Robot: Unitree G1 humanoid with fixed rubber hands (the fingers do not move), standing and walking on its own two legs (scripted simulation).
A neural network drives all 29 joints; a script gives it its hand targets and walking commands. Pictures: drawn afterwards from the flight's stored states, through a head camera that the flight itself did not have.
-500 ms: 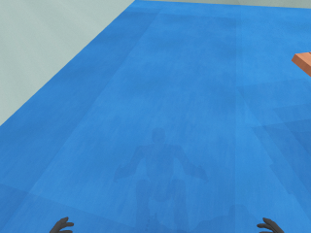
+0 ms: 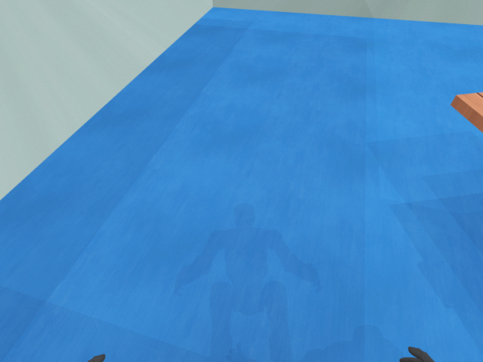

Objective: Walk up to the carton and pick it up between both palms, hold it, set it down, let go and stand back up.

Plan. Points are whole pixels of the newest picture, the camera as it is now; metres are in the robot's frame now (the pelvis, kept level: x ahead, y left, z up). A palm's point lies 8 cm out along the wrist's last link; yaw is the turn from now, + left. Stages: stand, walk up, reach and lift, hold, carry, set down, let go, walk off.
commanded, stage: walk up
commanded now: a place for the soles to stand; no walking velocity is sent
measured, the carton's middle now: out of the picture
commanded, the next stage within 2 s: none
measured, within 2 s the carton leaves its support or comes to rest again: neither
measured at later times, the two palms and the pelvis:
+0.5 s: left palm (167, 291) +0.28 +0.17 -0.09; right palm out of the picture +0.04 -0.45 -0.12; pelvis +0.07 -0.10 -0.03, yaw -27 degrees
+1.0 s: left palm (253, 177) +0.58 +0.00 -0.08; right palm out of the picture +0.02 -0.36 -0.08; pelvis +0.25 -0.12 -0.01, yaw -48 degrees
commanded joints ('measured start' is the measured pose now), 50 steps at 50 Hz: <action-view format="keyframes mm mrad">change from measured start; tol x32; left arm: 1 -91 207 89 -200 39 36 -75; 17 441 383 226 -206 24 26 -87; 50 136 234 97 -404 -6 -26 -47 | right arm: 1 121 -344 -129 -103 -11 -36 4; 50 375 -309 -155 -438 -26 -69 30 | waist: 1 -92 70 -6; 13 40 187 43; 17 168 -444 30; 37 -101 -92 27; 39 -197 324 -34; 50 -123 122 52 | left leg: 1 373 195 -150 -79 -420 116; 13 -137 323 178 -61 -306 158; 18 -581 -1 87 860 -492 20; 37 -109 33 -30 205 -68 62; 41 56 441 -699 -257 -747 155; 50 159 242 -49 -48 319 76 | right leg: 1 -588 -9 158 47 -282 -84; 3 -591 -75 67 476 -199 -18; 15 23 -78 -103 306 -129 -53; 19 -100 -341 924 -339 -821 -342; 36 -232 -151 475 -29 -306 -212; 41 -676 70 98 784 -278 -23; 50 -564 -21 -22 527 -27 3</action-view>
